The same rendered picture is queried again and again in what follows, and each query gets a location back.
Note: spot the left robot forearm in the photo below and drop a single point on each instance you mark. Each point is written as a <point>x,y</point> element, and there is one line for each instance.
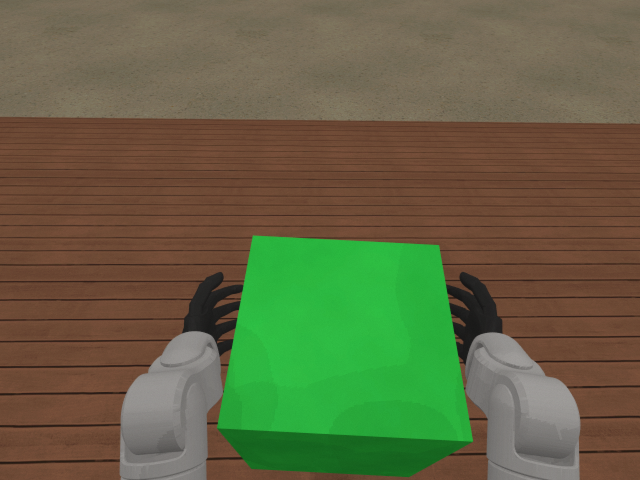
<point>164,413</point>

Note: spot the right robot forearm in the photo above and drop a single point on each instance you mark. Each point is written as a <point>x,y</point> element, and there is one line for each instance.
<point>533,420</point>

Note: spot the robot right hand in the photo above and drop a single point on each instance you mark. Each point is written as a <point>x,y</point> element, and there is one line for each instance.
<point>482,317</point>

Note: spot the robot left hand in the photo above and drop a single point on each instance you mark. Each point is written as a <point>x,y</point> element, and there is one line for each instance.
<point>202,318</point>

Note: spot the carton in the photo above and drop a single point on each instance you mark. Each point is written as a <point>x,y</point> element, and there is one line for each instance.
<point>344,360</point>

